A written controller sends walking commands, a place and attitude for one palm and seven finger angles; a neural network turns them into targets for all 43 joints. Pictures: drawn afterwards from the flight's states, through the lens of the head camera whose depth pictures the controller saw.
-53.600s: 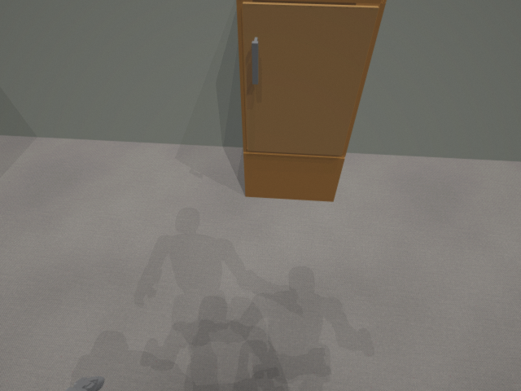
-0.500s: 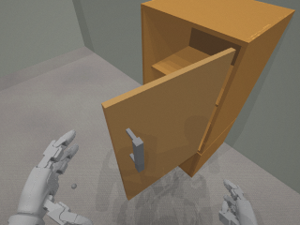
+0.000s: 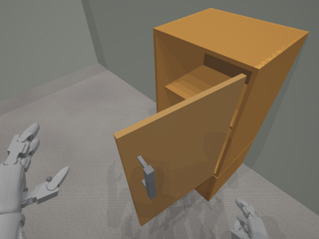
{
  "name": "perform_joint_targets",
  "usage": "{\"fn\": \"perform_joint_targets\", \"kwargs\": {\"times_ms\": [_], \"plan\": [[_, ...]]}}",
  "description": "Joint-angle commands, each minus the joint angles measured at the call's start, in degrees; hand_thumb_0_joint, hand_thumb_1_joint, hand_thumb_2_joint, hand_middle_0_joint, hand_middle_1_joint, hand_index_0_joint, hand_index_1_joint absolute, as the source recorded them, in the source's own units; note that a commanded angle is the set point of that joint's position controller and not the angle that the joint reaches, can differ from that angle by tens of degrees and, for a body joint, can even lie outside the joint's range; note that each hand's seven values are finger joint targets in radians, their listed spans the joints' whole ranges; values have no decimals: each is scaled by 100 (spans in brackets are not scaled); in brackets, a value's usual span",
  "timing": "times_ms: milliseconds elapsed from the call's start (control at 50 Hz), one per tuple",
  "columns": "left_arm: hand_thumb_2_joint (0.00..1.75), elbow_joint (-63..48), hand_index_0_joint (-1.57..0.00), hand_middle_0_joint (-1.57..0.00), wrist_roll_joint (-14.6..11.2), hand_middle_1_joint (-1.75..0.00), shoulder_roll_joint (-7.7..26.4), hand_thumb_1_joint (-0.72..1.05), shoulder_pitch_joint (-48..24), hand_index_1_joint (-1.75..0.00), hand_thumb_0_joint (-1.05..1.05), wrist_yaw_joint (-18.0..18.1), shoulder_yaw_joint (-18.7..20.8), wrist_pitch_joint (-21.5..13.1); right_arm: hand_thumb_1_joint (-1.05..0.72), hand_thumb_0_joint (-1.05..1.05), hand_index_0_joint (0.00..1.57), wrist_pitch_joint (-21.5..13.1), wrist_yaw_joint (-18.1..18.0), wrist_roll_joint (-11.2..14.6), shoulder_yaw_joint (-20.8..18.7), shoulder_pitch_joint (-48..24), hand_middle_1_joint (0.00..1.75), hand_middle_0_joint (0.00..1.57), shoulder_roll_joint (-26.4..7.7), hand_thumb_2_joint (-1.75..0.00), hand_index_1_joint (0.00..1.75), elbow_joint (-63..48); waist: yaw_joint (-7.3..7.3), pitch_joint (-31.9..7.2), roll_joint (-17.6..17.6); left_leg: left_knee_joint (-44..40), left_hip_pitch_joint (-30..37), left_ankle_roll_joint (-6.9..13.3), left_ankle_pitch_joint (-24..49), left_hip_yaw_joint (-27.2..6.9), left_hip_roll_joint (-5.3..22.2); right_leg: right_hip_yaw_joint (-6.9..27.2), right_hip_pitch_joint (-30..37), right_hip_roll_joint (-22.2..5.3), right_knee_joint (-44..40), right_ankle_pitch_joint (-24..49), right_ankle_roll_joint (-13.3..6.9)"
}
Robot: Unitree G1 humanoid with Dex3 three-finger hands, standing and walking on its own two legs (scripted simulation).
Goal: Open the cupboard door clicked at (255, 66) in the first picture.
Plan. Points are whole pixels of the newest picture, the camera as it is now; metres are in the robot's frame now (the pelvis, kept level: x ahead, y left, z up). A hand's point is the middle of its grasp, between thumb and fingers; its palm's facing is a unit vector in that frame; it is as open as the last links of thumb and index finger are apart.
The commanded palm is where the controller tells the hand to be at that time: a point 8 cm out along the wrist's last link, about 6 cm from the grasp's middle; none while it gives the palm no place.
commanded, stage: draw the hand back to the body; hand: left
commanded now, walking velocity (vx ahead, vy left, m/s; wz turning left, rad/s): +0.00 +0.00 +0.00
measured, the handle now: (146, 177) +0.28 +0.08 -0.01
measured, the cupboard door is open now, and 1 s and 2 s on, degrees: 81 81 81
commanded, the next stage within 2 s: step back with the hand held close in 0.52 s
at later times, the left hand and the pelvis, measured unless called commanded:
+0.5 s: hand (45, 170) +0.19 +0.24 +0.16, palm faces +0.45 -0.80 -0.40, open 7.5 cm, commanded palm +0.14 +0.28 +0.18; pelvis +0.00 -0.02 +0.01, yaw -1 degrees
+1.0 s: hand (33, 184) +0.16 +0.25 +0.16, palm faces +0.34 -0.78 -0.52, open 7.4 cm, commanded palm +0.10 +0.29 +0.18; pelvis -0.04 +0.00 +0.01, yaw -1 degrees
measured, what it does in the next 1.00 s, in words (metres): stands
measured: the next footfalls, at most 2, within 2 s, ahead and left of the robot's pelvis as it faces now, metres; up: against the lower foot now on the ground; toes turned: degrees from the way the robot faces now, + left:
none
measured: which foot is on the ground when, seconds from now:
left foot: down 0.00-1.00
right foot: down 0.00-1.00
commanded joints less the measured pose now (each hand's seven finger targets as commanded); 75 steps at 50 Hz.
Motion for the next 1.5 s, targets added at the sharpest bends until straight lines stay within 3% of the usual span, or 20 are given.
{"fn": "perform_joint_targets", "kwargs": {"times_ms": [0, 120, 160, 200, 340, 500, 600, 620, 640, 660, 720, 780, 820, 920, 980, 1100, 1200, 1280, 1400, 1480], "plan": [[81, -1160, -19, -19, 1, -30, 989, 69, -563, -30, 0, 111, 911, -444, -90, 0, 20, -281, -50, -14, -308, -771, 30, 20, -581, -90, 30, -827, 41, -317, 121, -790, -164, -36, 1907, -45, 73, -69, 652, 164, -480, 1297, -271], [90, -1131, -20, -20, -51, -30, 1191, 90, -919, -30, 0, 113, 1270, -515, -90, 0, 20, -231, -18, -25, -355, -855, 30, 20, -585, -90, 30, -701, 58, -363, 118, -889, 84, -20, 2080, 12, 57, -35, 788, 174, -657, 1506, -257], [90, -762, -20, -20, -77, -30, 915, 90, -650, -30, 0, 56, 1069, -478, -90, 0, 20, -176, 10, -21, -389, -854, 30, 20, -590, -90, 30, -672, 39, -192, -211, -922, 94, 13, 2052, 60, 74, -43, 726, 184, -730, 1538, -225], [90, -628, -20, -20, -103, -30, 831, 90, -646, -30, 0, 9, 959, -457, -90, 0, 20, -108, 23, -8, -413, -895, 30, 20, -612, -90, 30, -666, 19, -73, -263, -959, 109, 29, 1919, 74, 84, -24, 685, 188, -815, 1464, -210], [90, -1066, -20, -20, -46, -30, 1117, 90, -876, -30, 0, 53, 1147, -553, -90, 0, 20, -143, -15, -40, -424, -975, 30, 20, -575, -90, 30, -658, 64, -418, -10, -974, 309, 47, 1912, 109, 15, 37, 843, 186, -877, 1519, -219], [90, -843, -20, -20, -58, -30, 1028, 90, -889, -30, 0, 43, 1089, -567, -90, 0, 20, -203, -22, -31, -425, -991, 30, 20, -570, -90, 30, -577, 32, -44, -96, -1084, 231, 27, 1601, 80, 26, 37, 679, 219, -1035, 1174, -209], [90, -846, -20, -20, -48, -30, 1050, 90, -930, -30, 0, 25, 1089, -601, -90, 0, 20, -218, -20, -32, -442, -1015, 30, 20, -575, -90, 30, -563, 44, -114, -69, -1116, 287, 38, 1524, 95, 20, 57, 688, 216, -1067, 1082, -201], [90, -1059, -20, -20, -43, -30, 1215, 90, -1394, -30, 0, 50, 1182, -637, -90, 0, 20, -231, -27, -28, -439, -1041, 30, 20, -586, -90, 30, -544, 23, -242, 10, -1103, 343, 49, 1502, 101, 3, 82, 706, 214, -1085, 1072, -200], [90, -1218, -20, -20, -4, -30, 1853, 90, -1872, -30, 0, 90, 1860, -876, -90, 0, 20, -91, -21, 15, -397, -921, 30, 20, -655, -90, 30, -757, -245, 257, -345, -890, -139, 117, 1162, 17, 101, 569, 100, -35, -1375, 1399, -195], [90, -610, -20, -20, -3, -30, 1456, 90, -1116, -30, 0, 32, 1608, -879, -90, 0, 20, 26, -22, -20, -424, -905, 30, 20, -595, -90, 30, -638, -263, 107, -686, -761, -100, 118, 1155, -29, 78, 520, 97, -158, -1384, 1477, -209], [90, -663, -20, -20, 0, -30, 1204, 90, -416, -30, 0, -14, 1383, -934, -90, 0, 20, 230, 1, -47, -484, -939, 30, 20, -666, -90, 30, -764, -276, -356, -301, -711, -74, 66, 1714, 23, 115, 405, 268, -230, -1087, 2104, -215], [90, -1060, -20, -20, -2, -30, 1308, 90, -119, -30, 0, 39, 1464, -964, -90, 0, 20, 341, -19, -52, -532, -952, 30, 20, -713, -90, 30, -859, -266, -798, 28, -779, -113, 39, 2370, -37, 210, 253, 534, -177, -741, 2469, -188], [90, -1176, -20, -20, -19, -30, 1371, 90, 59, -30, 0, 71, 1550, -944, -90, 0, 20, 412, -24, -32, -550, -928, 30, 20, -690, -90, 30, -957, -267, -996, -141, -768, -173, 24, 2574, -78, 259, 232, 593, -118, -576, 2568, -156], [90, -1330, -20, -20, -17, -30, 1523, 90, 144, -30, 0, 160, 1721, -968, -90, 0, 20, 508, -75, 9, -600, -952, 30, 20, -662, -90, 30, -1068, -262, -905, -153, -835, -605, 42, 2192, -136, 318, 266, 531, -76, -389, 2316, -120], [90, -1417, -20, -20, 19, -30, 1562, 90, 41, -30, 0, 203, 1744, -1028, -90, 0, 20, 476, -92, 10, -614, -954, 30, 20, -707, -90, 30, -1068, -255, -702, 92, -985, -1056, 121, 1507, -229, 359, 310, 498, -30, -327, 1760, -103], [90, -1391, -20, -20, 127, -30, 1410, 90, -96, -30, 0, 266, 1629, -1155, -90, 0, 20, 334, -63, 36, -612, -812, 30, 20, -750, -90, 30, -1088, -328, -279, -17, -1101, -2219, 297, -752, -375, 402, 568, 463, -72, -341, 395, -114], [90, -1552, -20, -20, 180, -30, 1465, 90, -247, -30, 0, 334, 1694, -1277, -90, 0, 20, 205, -64, 9, -608, -706, 30, 20, -771, -90, 30, -1053, -355, -230, -136, -861, -2378, 314, -1283, -492, 368, 688, 61, -127, -524, -563, -153], [90, -1605, -20, -20, 201, -30, 1568, 90, -212, -30, 0, 383, 1843, -1343, -90, 0, 20, 118, -77, -1, -622, -678, 30, 20, -790, -90, 30, -1012, -347, -315, 49, -961, -2532, 338, -1454, -653, 458, 655, 96, -16, -283, -589, -139], [90, -1615, -20, -20, 233, -30, 1482, 90, -130, -30, 0, 368, 1894, -1429, -90, 0, 20, -8, -61, -14, -621, -661, 30, 20, -754, -90, 30, -986, -350, -355, 294, -1262, -3107, 447, -1734, -896, 658, 636, 601, 244, 401, 102, -88], [90, -1620, -20, -20, 301, -30, 1528, 90, -190, -30, 0, 323, 2021, -1508, -90, 0, 20, -56, -33, -25, -691, -701, 30, 20, -789, -90, 30, -954, -340, -345, 230, -1012, -3619, 541, -2008, -846, 658, 974, 880, 280, 670, 579, -124]]}}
